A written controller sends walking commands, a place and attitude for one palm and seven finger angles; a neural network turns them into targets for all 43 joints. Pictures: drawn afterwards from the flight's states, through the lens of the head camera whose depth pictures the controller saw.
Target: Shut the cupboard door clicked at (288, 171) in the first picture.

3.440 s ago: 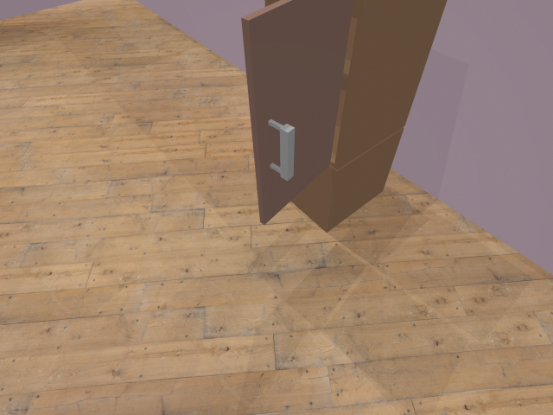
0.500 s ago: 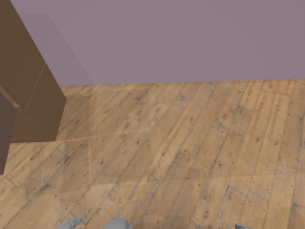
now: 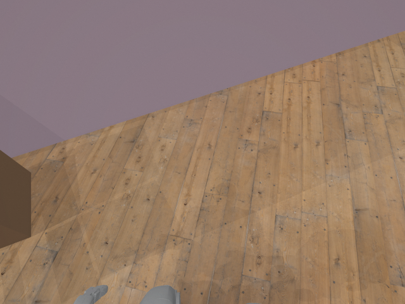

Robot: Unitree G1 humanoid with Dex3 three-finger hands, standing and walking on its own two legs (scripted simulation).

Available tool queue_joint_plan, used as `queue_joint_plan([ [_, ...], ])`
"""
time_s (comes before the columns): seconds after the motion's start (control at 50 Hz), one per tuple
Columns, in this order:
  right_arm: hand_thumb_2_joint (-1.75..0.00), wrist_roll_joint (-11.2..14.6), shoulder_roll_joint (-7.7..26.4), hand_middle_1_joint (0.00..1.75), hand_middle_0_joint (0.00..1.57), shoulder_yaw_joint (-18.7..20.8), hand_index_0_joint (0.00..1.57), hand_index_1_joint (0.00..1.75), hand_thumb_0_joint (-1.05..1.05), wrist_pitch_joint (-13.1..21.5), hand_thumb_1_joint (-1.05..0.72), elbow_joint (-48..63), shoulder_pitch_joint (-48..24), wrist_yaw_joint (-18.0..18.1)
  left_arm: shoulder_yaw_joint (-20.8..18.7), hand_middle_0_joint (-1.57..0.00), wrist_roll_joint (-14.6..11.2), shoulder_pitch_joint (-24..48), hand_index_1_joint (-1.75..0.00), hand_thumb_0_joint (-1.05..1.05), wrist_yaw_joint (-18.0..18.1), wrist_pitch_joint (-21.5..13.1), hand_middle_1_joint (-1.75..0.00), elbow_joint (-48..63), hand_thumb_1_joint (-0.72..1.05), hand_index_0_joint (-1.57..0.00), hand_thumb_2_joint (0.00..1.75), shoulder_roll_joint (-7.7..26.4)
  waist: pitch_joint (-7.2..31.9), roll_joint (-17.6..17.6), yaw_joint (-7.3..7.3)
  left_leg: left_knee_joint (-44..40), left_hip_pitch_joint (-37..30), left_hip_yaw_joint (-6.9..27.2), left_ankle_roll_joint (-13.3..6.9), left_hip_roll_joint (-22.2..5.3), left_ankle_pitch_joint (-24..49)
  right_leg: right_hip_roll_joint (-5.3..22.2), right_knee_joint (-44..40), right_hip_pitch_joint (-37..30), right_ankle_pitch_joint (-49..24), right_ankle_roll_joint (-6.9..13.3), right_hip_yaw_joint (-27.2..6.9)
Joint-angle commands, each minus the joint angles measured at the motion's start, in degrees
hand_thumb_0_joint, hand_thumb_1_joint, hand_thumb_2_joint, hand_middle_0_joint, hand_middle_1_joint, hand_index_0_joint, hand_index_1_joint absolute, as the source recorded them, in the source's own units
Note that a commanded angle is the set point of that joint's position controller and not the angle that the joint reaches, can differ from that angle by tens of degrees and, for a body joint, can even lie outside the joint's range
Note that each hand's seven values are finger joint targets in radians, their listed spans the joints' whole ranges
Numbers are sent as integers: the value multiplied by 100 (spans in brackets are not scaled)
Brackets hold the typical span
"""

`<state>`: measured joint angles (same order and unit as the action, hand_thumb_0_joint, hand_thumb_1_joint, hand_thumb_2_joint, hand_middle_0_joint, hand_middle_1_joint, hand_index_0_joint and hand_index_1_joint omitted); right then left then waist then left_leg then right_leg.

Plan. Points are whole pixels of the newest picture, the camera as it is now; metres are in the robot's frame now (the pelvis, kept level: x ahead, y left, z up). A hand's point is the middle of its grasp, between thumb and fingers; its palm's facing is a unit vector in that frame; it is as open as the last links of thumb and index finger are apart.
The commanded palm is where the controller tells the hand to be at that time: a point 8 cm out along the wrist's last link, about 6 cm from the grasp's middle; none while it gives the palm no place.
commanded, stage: walk around to get in front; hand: left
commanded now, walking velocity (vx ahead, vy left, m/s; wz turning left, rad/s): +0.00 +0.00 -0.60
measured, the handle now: out of the picture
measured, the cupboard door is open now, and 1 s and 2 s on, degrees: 100 100 100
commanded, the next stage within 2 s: walk to a spot facing it in 1.76 s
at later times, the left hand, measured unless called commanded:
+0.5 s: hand (128, 273) +0.19 +0.20 -0.16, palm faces -0.25 -0.94 -0.22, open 7.4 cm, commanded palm none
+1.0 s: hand (181, 247) +0.25 +0.08 -0.16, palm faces -0.52 -0.83 -0.20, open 7.4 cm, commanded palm none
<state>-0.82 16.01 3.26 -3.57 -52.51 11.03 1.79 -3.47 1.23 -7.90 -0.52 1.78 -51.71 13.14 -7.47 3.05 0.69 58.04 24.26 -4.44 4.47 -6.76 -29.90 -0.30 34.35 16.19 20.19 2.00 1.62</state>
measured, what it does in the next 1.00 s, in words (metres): walks ahead, turning right: left foot, then right foot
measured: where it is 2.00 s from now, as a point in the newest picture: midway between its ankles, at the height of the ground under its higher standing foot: (297, 238)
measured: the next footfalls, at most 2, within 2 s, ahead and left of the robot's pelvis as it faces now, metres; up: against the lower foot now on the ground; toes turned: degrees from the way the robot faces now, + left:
left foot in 0.30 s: +0.11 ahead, +0.12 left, +0.00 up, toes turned -8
right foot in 0.68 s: +0.02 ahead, -0.14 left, +0.00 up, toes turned -30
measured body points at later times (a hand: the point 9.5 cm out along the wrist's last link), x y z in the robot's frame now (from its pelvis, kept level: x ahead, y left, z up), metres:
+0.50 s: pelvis +0.04 +0.01 +0.01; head +0.11 +0.02 +0.46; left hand +0.20 +0.25 -0.14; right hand +0.05 -0.25 -0.12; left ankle +0.07 +0.13 -0.73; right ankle -0.06 -0.11 -0.64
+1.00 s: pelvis +0.14 -0.08 +0.01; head +0.17 -0.10 +0.46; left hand +0.28 +0.12 -0.14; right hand +0.09 -0.35 -0.12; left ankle +0.29 -0.01 -0.70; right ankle -0.01 -0.12 -0.73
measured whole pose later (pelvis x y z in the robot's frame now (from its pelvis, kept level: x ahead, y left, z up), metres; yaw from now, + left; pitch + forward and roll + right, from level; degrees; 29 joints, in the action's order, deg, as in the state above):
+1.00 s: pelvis +0.14 -0.08 +0.01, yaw -34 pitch +1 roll +1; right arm -1.4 13.4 2.9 0.4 -50.7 8.0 -1.4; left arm -2.9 1.6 -17.6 -1.3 -1.5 -57.2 11.6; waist -4.0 -1.2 -1.2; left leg 41.8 29.0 -3.9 4.9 -4.0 -16.4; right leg -0.5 23.1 3.3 20.8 1.1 -4.2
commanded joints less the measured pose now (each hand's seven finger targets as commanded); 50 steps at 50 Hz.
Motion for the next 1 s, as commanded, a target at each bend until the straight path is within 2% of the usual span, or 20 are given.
queue_joint_plan([
  [0.0,-90,38,380,30,20,93,20,30,0,145,-90,599,-421,7,-283,-20,-53,-472,-30,0,175,-105,-30,261,90,-20,90,1060,1094,-1330,-230,660,1025,433,99,104,456,1319,-985,-1549,-4875,828,-1534],
  [0.16,-90,77,232,30,20,79,20,30,0,198,-90,626,-505,2,-334,-20,23,-403,-30,0,161,-85,-30,317,90,-20,90,1183,1061,-1118,-192,-1020,244,360,55,417,587,1228,-1029,-1096,-3850,949,-2080],
  [0.24,-90,99,311,30,20,93,20,30,0,283,-90,474,114,47,-318,-20,-15,-17,-30,0,133,-37,-30,368,90,-20,90,1082,1075,-1036,163,-2911,-1259,337,-47,490,1679,831,-515,-201,-3252,468,-2086],
  [0.26,-90,46,598,30,20,134,20,30,0,348,-90,389,419,74,-272,-20,-71,-33,-30,0,118,-17,-30,445,90,-20,90,853,1219,-279,260,-3691,-2036,861,-241,-120,2110,368,-40,474,-2151,174,-1728],
  [0.28,-90,-58,1199,30,20,242,20,30,0,399,-90,420,592,79,-213,-20,-131,-240,-30,0,52,8,-30,552,90,-20,90,537,1338,1439,231,-4032,-2620,2542,-910,-1740,3081,-440,1339,1498,818,-241,-838],
  [0.3,-90,-80,1329,30,20,228,20,30,0,361,-90,464,693,114,-236,-20,-71,-102,-30,0,29,7,-30,593,90,-20,90,703,1217,1226,292,-4095,-2091,2880,-1478,-2358,3612,-286,2698,1478,1791,-331,-623],
  [0.32,-90,-122,1181,30,20,175,20,30,0,342,-90,627,429,106,-284,-20,-38,-151,-30,0,-17,0,-30,632,90,-20,90,774,998,643,127,-4133,-1478,2524,-1642,-2270,3186,-5,3318,1374,1578,-377,-661],
  [0.38,-90,-126,769,30,20,43,20,30,0,399,-90,749,18,117,-323,-20,31,-197,-30,0,-127,71,-30,425,90,-20,90,689,821,732,-115,-3979,-1459,1234,-1191,-1404,3760,139,3687,1600,767,-521,-475],
  [0.48,-90,-116,821,30,20,128,20,30,0,383,-90,541,483,78,-187,-20,-11,164,-30,0,-224,88,-30,543,90,-20,90,383,1316,795,110,-3505,-2310,189,-1049,-1168,4537,200,2084,1296,650,-549,129],
  [0.56,-90,-132,991,30,20,209,20,30,0,363,-90,401,651,-34,-133,-20,8,442,-30,0,-312,3,-30,590,90,-20,90,397,1218,1067,285,-3615,-2072,71,-966,-1335,2527,83,745,721,784,-393,568],
  [0.6,-90,-123,1038,30,20,225,20,30,0,346,-90,403,489,-72,-166,-20,26,183,-30,0,-323,-23,-30,466,90,-20,90,503,1013,755,61,-3347,-1306,-77,-768,-1326,1179,5,-224,-172,338,-274,708],
  [0.62,-90,-99,980,30,20,210,20,30,0,352,-90,411,319,-95,-230,-20,40,-340,-30,0,-297,-56,-30,277,90,-20,90,682,1068,299,-248,-2663,-669,-338,-549,-1051,659,-21,-818,-1111,31,-147,619],
  [0.64,-90,-4,593,30,20,129,20,30,0,358,-90,570,150,-151,-358,-20,83,-1056,-30,0,-219,-143,-30,71,90,-20,90,1285,1270,-1320,-631,-1146,714,-960,-236,-452,-72,1088,-1676,-2448,848,287,-979],
  [0.66,-90,-5,325,30,20,1,20,30,0,359,-90,991,-704,-182,-478,-20,19,-1579,-30,0,-104,-162,-30,-91,90,-20,90,1860,884,-2569,-1073,336,2131,-573,-40,204,-1221,2317,-2237,-2474,362,956,-3283],
  [0.68,-90,-20,563,30,20,28,20,30,0,359,-90,1069,-954,-185,-452,-20,-36,-1651,-30,0,-9,-206,-30,-80,90,-20,90,1808,601,-1890,-1020,859,2472,305,-103,-26,-658,2452,-2326,-2165,347,1242,-3260],
  [0.7,-90,-2,576,30,20,68,20,30,0,388,-90,983,-748,-209,-396,-20,-36,-1232,-30,0,27,-250,-30,20,90,-20,90,1518,473,-1643,-701,884,2434,459,-93,-215,-8,2172,-2286,-1926,653,1193,-2891],
  [0.76,-90,-72,532,30,20,122,20,30,0,384,-90,653,-531,-250,-261,-20,-14,-591,-30,0,55,-364,-30,149,90,-20,90,1037,424,-1542,-265,456,1512,344,41,-178,847,1526,-2108,-1059,-722,903,-1779],
  [0.84,-90,-35,235,30,20,90,20,30,0,453,-90,621,-527,-309,-270,-20,-3,-817,-30,0,1,-503,-30,-21,90,-20,90,1113,591,-936,-217,-654,1088,91,119,96,1272,1305,-1949,-1264,-1759,938,-1482],
  [0.94,-90,-15,147,30,20,58,20,30,0,603,-90,747,-796,-302,-280,-20,19,-1022,-30,0,-8,-500,-30,-211,90,-20,90,1125,629,-1265,-325,-1813,623,-64,-7,403,1305,1193,-1634,-1537,-2225,838,-1601],
  [0.98,-90,-17,217,30,20,70,20,30,0,653,-90,660,-513,-254,-291,-20,-4,-847,-30,0,-7,-485,-30,-203,90,-20,90,1098,588,-1197,-99,-2376,-199,-140,-93,519,1516,1113,-1363,-1083,-2373,735,-1531],
])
